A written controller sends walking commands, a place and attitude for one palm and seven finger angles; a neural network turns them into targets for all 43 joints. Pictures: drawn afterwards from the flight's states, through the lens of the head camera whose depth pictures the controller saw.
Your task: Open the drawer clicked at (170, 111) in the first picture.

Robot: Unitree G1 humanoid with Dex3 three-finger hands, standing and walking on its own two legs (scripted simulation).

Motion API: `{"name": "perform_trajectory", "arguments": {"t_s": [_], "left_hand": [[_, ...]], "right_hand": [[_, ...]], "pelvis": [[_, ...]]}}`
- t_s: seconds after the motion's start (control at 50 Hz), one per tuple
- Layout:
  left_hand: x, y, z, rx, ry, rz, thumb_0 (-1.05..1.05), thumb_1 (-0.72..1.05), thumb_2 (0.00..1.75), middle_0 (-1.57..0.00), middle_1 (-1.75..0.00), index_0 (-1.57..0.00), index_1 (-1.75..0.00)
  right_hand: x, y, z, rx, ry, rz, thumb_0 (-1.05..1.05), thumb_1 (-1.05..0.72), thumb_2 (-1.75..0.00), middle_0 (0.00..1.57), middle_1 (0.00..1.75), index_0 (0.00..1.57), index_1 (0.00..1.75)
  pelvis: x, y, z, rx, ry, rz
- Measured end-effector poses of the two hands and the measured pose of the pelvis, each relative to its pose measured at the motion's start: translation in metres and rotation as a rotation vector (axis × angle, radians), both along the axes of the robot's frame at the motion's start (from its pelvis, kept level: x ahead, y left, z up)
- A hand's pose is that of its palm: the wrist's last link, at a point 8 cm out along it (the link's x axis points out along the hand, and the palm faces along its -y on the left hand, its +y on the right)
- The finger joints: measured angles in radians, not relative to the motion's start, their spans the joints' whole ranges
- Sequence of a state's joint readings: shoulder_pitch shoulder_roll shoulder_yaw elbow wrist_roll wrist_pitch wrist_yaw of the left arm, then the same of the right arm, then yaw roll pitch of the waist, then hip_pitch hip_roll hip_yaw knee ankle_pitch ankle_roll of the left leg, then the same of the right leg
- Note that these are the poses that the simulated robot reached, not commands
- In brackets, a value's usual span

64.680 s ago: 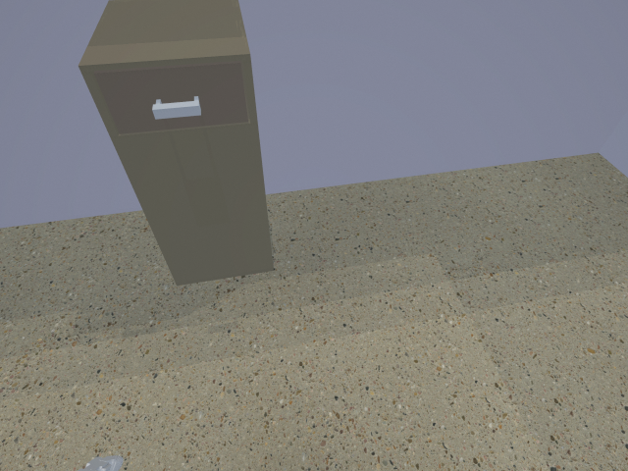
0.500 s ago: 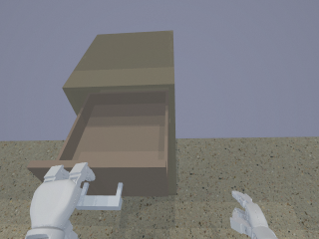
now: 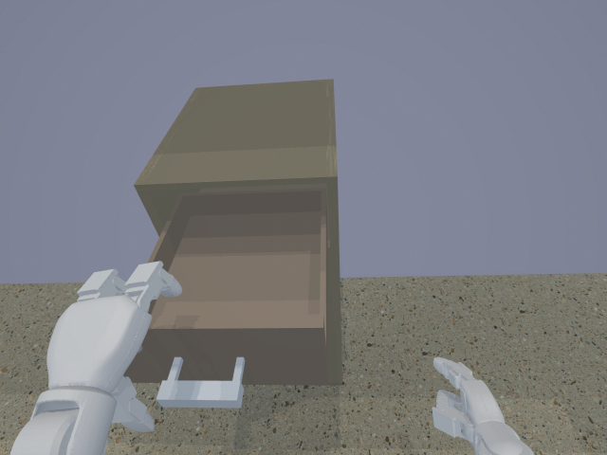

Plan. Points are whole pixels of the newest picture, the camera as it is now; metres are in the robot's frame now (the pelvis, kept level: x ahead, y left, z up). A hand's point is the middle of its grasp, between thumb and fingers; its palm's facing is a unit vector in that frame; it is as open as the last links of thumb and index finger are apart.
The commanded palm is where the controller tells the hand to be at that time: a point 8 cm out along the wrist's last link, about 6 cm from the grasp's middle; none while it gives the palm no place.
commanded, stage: lift the hand off the handle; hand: left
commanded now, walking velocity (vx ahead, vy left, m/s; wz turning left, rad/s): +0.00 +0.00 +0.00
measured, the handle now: (204, 378) +0.21 +0.19 +0.00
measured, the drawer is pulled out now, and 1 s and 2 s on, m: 0.29 0.29 0.29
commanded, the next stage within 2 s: draw the hand back to the body in 0.20 s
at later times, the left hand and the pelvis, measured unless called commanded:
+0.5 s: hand (137, 341) +0.18 +0.21 +0.14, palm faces +0.16 -0.13 -0.98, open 13.8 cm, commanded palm +0.13 +0.21 +0.20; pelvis -0.01 -0.01 +0.00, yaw +0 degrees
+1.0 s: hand (124, 351) +0.17 +0.21 +0.15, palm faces +0.25 -0.68 -0.69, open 13.8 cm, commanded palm +0.12 +0.25 +0.19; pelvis -0.01 -0.01 +0.00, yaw +2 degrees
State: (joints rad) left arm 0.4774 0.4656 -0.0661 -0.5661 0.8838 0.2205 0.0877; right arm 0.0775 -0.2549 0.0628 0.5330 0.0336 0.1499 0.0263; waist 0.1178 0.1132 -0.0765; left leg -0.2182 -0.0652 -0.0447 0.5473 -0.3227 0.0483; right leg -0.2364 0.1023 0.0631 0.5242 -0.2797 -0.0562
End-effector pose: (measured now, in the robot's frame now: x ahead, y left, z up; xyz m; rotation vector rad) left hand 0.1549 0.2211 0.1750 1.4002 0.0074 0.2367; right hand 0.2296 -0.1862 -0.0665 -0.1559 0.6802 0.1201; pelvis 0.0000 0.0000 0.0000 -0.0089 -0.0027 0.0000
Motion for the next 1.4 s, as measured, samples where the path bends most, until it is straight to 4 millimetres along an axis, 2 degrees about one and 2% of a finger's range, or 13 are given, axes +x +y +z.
{"name": "perform_trajectory", "arguments": {"t_s": [0.18, 0.44, 0.56, 0.74, 0.92, 1.0, 1.06, 1.18, 1.4], "left_hand": [[-0.007, -0.002, 0.024, 0.003, -0.040, -0.011, -0.01, -0.49, 0.30, -0.32, -1.20, -0.32, -1.20], [0.000, -0.011, 0.014, 0.012, -0.004, -0.040, -0.01, -0.49, 0.30, -0.32, -1.20, -0.32, -1.20], [-0.003, -0.001, 0.018, 0.030, 0.001, -0.001, 0.00, -0.49, 0.30, -0.32, -1.20, -0.32, -1.20], [-0.014, 0.007, 0.012, 0.035, 0.047, 0.021, -0.01, -0.49, 0.30, -0.32, -1.20, -0.32, -1.20], [-0.018, 0.023, 0.010, 0.059, 0.056, 0.035, 0.00, -0.49, 0.30, -0.32, -1.20, -0.32, -1.20], [-0.020, 0.025, 0.005, -0.610, -0.118, -0.022, -0.01, -0.47, 0.31, -0.32, -1.19, -0.32, -1.19], [-0.020, 0.024, 0.005, -0.840, -0.242, -0.055, -0.01, -0.43, 0.33, -0.31, -1.16, -0.31, -1.16], [-0.015, 0.032, 0.012, -0.942, -0.376, -0.083, -0.01, -0.28, 0.39, -0.30, -1.06, -0.30, -1.06], [-0.010, 0.043, 0.010, -0.926, -0.338, -0.050, -0.01, 0.08, 0.55, -0.27, -0.83, -0.27, -0.83]], "right_hand": [[0.001, 0.005, 0.005, 0.027, -0.006, 0.021, 0.01, -0.91, -0.90, 0.20, 0.30, 0.20, 0.30], [-0.007, 0.006, 0.002, 0.024, 0.012, 0.035, 0.01, -0.91, -0.90, 0.20, 0.30, 0.20, 0.30], [-0.011, -0.002, 0.001, 0.026, 0.016, 0.019, 0.01, -0.91, -0.90, 0.20, 0.30, 0.20, 0.30], [-0.014, -0.019, -0.002, -0.033, 0.024, 0.000, 0.01, -0.91, -0.90, 0.20, 0.30, 0.20, 0.30], [-0.014, -0.022, -0.003, -0.062, 0.019, -0.012, 0.01, -0.91, -0.90, 0.20, 0.30, 0.20, 0.30], [-0.017, -0.018, 0.003, -0.055, -0.060, -0.048, 0.01, -0.91, -0.90, 0.20, 0.30, 0.20, 0.30], [-0.025, -0.015, 0.007, -0.072, -0.092, -0.059, 0.01, -0.91, -0.90, 0.20, 0.30, 0.20, 0.30], [-0.036, -0.014, 0.001, -0.084, -0.067, -0.059, 0.01, -0.90, -0.90, 0.20, 0.30, 0.21, 0.30], [-0.034, -0.023, -0.004, -0.081, -0.042, -0.097, 0.01, -0.90, -0.90, 0.20, 0.30, 0.21, 0.30]], "pelvis": [[-0.003, 0.002, 0.002, -0.001, -0.021, -0.001], [-0.011, -0.004, 0.003, 0.004, -0.035, 0.000], [-0.011, -0.008, 0.003, 0.005, -0.034, -0.001], [-0.011, -0.012, 0.003, 0.003, -0.028, 0.013], [-0.010, -0.012, 0.002, 0.000, -0.022, 0.023], [-0.009, -0.012, 0.003, -0.002, -0.047, 0.040], [-0.005, -0.013, 0.004, -0.002, -0.051, 0.050], [0.003, -0.012, 0.005, -0.001, -0.052, 0.060], [0.010, -0.008, 0.006, 0.000, -0.034, 0.057]]}}
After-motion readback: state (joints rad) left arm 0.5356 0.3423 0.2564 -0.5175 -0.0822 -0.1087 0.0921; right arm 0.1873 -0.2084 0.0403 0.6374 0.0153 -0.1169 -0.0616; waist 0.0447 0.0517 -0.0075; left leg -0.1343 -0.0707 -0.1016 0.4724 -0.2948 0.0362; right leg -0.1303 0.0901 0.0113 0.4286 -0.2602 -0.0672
